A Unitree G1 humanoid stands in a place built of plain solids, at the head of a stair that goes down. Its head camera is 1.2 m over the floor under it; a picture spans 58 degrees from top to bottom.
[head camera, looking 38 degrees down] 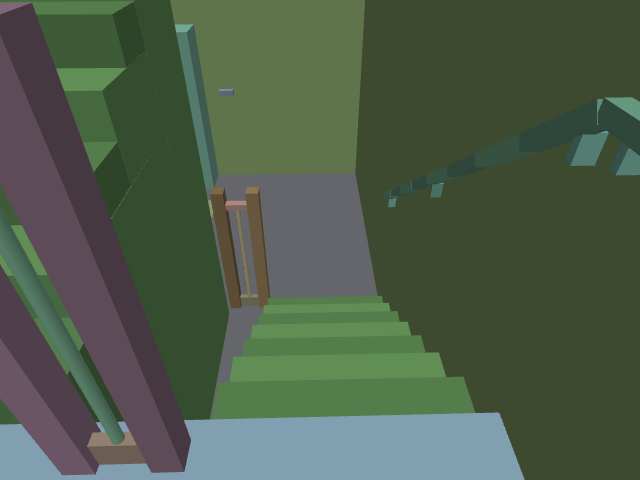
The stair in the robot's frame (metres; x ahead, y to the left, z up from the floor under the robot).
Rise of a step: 0.18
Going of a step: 0.25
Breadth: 0.90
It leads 1 degrees to the left of straight ahead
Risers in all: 8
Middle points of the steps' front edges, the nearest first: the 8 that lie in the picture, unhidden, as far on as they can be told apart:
0.69 -0.09 0.00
0.93 -0.08 -0.18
1.18 -0.07 -0.36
1.43 -0.07 -0.54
1.67 -0.06 -0.72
1.92 -0.05 -0.89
2.17 -0.05 -1.07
2.41 -0.04 -1.25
